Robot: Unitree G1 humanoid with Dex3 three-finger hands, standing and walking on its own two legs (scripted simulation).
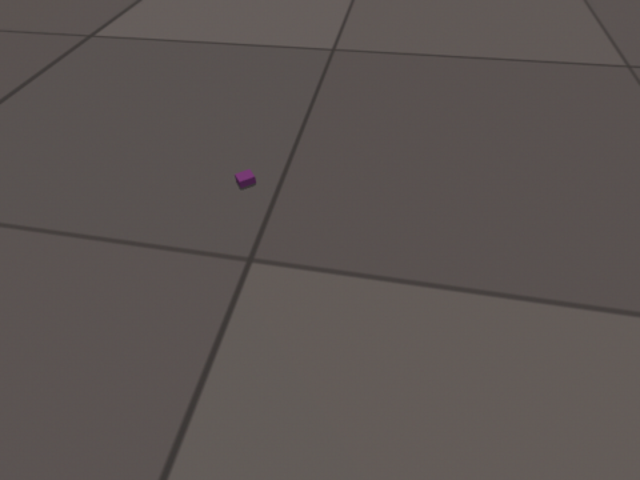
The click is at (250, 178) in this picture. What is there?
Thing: small box
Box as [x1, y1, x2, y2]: [235, 169, 255, 187]
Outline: 249,169 235,174 236,180 241,187 255,182 254,176
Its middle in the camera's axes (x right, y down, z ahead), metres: -0.38 -0.31 +1.91
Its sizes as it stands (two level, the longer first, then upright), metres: 0.080 0.068 0.038
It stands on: the floor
